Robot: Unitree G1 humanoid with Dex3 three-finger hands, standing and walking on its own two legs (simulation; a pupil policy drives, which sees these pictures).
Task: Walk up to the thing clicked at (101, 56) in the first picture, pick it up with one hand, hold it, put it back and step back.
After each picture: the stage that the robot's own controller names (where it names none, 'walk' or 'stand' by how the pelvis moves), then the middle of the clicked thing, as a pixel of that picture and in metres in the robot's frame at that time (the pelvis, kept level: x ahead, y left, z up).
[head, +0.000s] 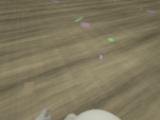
stand; (101, 56) +1.37 -0.24 -0.72
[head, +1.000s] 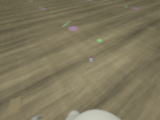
walk; (91, 58) +1.28 +0.10 -0.70
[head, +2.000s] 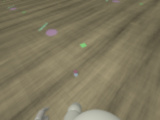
walk; (75, 73) +0.78 +0.31 -0.71
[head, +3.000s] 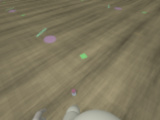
walk; (73, 92) +0.48 +0.25 -0.72
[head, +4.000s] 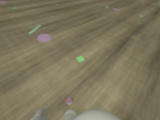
stand; (69, 101) +0.33 +0.21 -0.71
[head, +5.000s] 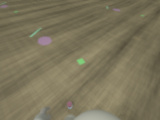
stand; (69, 105) +0.30 +0.21 -0.72
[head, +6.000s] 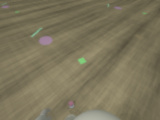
stand; (71, 104) +0.29 +0.21 -0.73
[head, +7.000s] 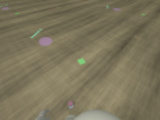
stand; (70, 104) +0.30 +0.21 -0.73
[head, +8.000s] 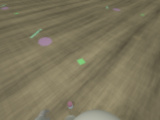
stand; (70, 105) +0.30 +0.22 -0.73
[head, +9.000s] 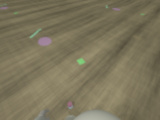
stand; (70, 105) +0.29 +0.22 -0.73
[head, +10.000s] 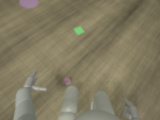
go down; (67, 81) +0.34 +0.22 -0.53
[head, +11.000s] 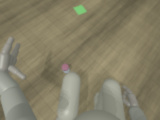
go down; (65, 68) +0.38 +0.25 -0.32
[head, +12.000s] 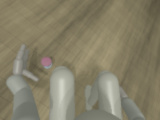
close in; (46, 63) +0.36 +0.28 -0.24
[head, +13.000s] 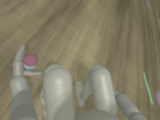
close; (29, 62) +0.36 +0.29 -0.21
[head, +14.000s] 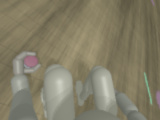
lift; (30, 62) +0.34 +0.29 -0.22
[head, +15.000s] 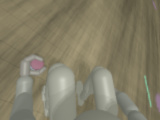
lift; (36, 65) +0.32 +0.27 -0.22
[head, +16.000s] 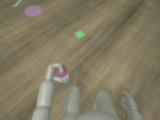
lift; (63, 74) +0.31 +0.19 -0.01
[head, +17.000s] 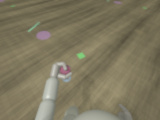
hold; (65, 73) +0.33 +0.18 +0.02
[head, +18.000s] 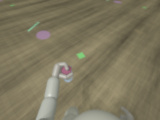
hold; (67, 74) +0.33 +0.18 +0.01
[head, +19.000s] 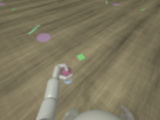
crouch; (67, 75) +0.33 +0.17 +0.01
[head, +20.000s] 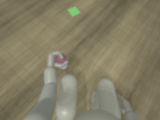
crouch; (62, 61) +0.40 +0.21 -0.10
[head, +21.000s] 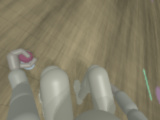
lower; (27, 60) +0.37 +0.28 -0.22
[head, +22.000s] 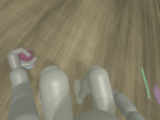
lower; (27, 59) +0.38 +0.29 -0.22
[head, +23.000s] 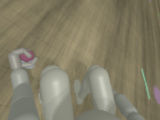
lower; (28, 60) +0.37 +0.29 -0.22
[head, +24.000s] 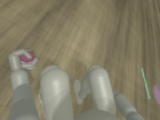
lower; (28, 60) +0.37 +0.29 -0.22
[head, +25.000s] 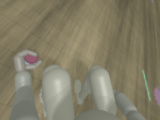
loosen; (31, 61) +0.36 +0.28 -0.22
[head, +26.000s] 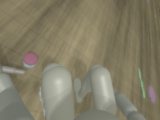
withdraw; (30, 60) +0.35 +0.27 -0.22
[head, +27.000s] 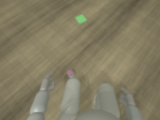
walk; (70, 73) +0.38 +0.21 -0.44
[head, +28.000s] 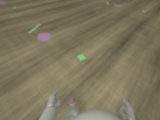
stand; (71, 101) +0.32 +0.18 -0.66
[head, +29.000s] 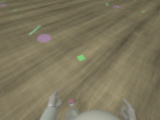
stand; (71, 102) +0.33 +0.19 -0.66
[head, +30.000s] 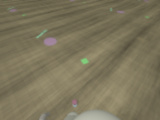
stand; (74, 103) +0.34 +0.18 -0.71
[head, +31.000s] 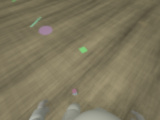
stand; (74, 91) +0.37 +0.20 -0.70
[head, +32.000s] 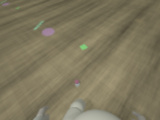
walk; (77, 83) +0.53 +0.24 -0.70
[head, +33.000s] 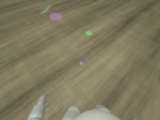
walk; (81, 61) +0.87 +0.16 -0.69
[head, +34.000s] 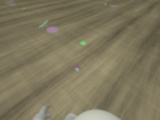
stand; (77, 67) +0.93 +0.22 -0.71
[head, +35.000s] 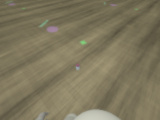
stand; (77, 66) +0.96 +0.23 -0.72
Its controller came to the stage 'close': yes
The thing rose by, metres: 0.70
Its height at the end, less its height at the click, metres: +0.00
